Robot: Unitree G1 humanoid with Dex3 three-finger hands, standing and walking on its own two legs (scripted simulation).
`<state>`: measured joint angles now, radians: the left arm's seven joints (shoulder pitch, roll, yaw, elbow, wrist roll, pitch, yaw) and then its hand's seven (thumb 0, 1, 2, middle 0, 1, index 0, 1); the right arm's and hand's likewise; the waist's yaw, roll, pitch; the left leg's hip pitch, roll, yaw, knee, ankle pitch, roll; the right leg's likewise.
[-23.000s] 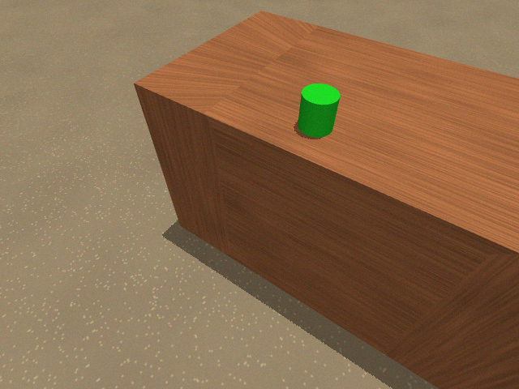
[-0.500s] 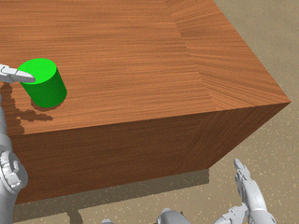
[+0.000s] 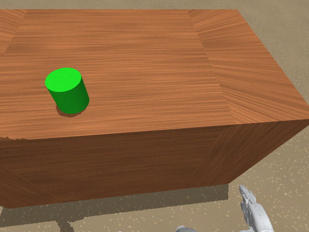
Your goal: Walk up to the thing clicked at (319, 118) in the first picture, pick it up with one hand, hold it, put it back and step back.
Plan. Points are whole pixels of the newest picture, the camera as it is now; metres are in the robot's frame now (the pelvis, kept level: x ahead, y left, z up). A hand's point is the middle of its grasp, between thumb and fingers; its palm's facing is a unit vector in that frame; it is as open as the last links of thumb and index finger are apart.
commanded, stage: sink last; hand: left
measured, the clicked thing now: (69, 91) +0.49 +0.22 +0.05
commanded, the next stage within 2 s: home in 0.88 s
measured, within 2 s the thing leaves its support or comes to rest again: neither
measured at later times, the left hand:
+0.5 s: hand out of the picture +0.22 +0.26 +0.15, palm faces +0.41 -0.81 -0.41, open 17.5 cm
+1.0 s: hand out of the picture +0.16 +0.24 +0.15, palm faces +0.40 -0.80 -0.44, open 17.5 cm
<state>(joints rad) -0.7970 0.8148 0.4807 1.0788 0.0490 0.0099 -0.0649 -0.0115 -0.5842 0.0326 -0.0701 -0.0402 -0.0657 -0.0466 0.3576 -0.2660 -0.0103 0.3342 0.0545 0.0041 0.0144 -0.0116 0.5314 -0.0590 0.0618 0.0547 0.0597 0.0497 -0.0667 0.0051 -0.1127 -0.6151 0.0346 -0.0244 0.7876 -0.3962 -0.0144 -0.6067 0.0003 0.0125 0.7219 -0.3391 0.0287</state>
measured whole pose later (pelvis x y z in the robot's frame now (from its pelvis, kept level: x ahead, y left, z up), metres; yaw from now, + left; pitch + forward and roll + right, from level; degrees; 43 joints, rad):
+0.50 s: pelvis +0.00 -0.01 +0.01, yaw +2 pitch +4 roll +0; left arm 0.36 0.36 0.36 -0.33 -0.09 -0.03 0.04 -0.01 -0.53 0.01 -0.06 -0.04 -0.06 -0.04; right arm 0.38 -0.24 -0.14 0.33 0.06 0.02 -0.04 -0.01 0.53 -0.05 0.06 0.05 0.06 0.05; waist 0.06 0.05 -0.07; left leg -0.40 0.01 -0.03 0.73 -0.40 -0.02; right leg -0.41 -0.02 0.00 0.72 -0.38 0.02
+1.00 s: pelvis -0.02 -0.03 +0.00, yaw +2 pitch +1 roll +1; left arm 0.48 0.34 0.38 -0.31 -0.08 -0.23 0.01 -0.01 -0.56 0.04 -0.07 -0.06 -0.07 -0.06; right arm 0.41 -0.21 -0.14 0.33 0.05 -0.07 -0.05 -0.01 0.51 -0.06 0.06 0.05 0.06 0.05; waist 0.06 0.03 -0.03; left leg -0.40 0.00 -0.04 0.74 -0.36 -0.04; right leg -0.43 -0.03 0.00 0.78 -0.37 0.00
